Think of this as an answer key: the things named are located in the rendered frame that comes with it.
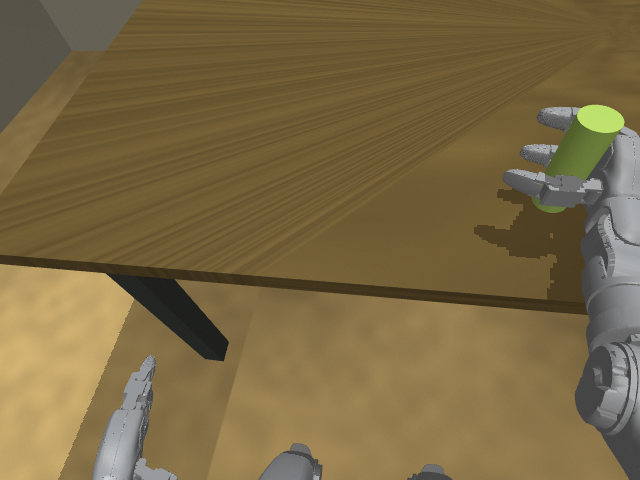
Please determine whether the right robot arm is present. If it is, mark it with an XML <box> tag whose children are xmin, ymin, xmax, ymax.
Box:
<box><xmin>575</xmin><ymin>196</ymin><xmax>640</xmax><ymax>480</ymax></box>

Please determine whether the table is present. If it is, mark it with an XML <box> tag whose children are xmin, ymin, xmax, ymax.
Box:
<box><xmin>0</xmin><ymin>0</ymin><xmax>640</xmax><ymax>361</ymax></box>

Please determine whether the left robot hand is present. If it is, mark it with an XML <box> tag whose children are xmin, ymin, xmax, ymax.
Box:
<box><xmin>92</xmin><ymin>355</ymin><xmax>178</xmax><ymax>480</ymax></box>

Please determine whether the can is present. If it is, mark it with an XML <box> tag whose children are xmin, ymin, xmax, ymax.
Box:
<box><xmin>531</xmin><ymin>105</ymin><xmax>624</xmax><ymax>213</ymax></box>

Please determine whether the right robot hand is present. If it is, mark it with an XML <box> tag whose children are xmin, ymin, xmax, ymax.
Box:
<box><xmin>502</xmin><ymin>107</ymin><xmax>640</xmax><ymax>215</ymax></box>

